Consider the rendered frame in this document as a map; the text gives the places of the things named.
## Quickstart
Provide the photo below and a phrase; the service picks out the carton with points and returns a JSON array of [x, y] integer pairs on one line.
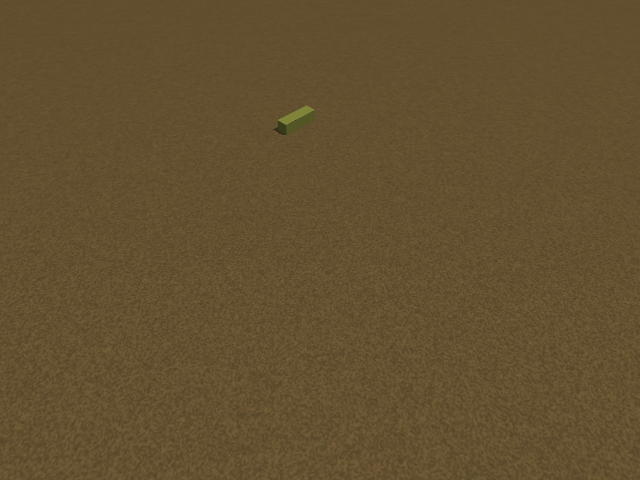
[[296, 120]]

